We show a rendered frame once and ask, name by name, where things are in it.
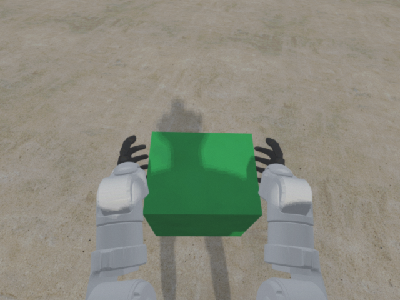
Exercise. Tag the robot left hand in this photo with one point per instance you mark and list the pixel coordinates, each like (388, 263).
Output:
(126, 152)

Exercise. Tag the carton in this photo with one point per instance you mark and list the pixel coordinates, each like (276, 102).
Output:
(201, 184)

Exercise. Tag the robot right forearm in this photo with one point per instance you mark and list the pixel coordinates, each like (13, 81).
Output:
(290, 238)

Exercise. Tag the robot left upper arm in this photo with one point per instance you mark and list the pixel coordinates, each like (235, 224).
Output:
(136, 289)

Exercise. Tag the robot right upper arm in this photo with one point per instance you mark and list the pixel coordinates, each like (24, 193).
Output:
(289, 289)

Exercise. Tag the robot right hand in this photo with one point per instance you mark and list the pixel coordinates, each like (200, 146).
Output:
(276, 155)

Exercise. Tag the robot left forearm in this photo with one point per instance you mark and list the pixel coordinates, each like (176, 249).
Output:
(119, 233)

